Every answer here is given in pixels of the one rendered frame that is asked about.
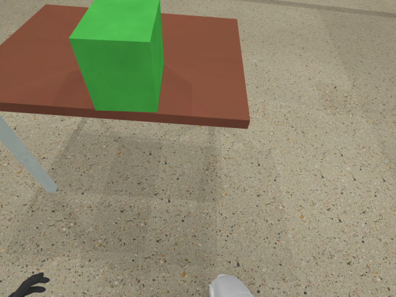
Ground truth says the robot right thigh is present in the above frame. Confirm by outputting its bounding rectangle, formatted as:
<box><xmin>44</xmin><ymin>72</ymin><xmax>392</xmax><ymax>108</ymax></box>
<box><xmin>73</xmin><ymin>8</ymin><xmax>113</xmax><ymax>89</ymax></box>
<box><xmin>209</xmin><ymin>275</ymin><xmax>254</xmax><ymax>297</ymax></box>

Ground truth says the table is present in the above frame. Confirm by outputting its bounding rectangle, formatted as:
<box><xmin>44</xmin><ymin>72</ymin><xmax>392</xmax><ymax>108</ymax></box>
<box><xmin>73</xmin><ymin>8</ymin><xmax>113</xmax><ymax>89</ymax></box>
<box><xmin>0</xmin><ymin>4</ymin><xmax>250</xmax><ymax>193</ymax></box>

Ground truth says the carton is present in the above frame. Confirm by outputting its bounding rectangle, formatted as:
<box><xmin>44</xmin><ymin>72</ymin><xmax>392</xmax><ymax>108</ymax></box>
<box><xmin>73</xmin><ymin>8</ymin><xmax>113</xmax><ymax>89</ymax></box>
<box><xmin>69</xmin><ymin>0</ymin><xmax>164</xmax><ymax>113</ymax></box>

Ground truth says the left robot hand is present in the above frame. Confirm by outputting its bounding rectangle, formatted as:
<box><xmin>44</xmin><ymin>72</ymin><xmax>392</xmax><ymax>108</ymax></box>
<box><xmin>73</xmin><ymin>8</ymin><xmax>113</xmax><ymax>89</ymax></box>
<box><xmin>9</xmin><ymin>272</ymin><xmax>49</xmax><ymax>297</ymax></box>

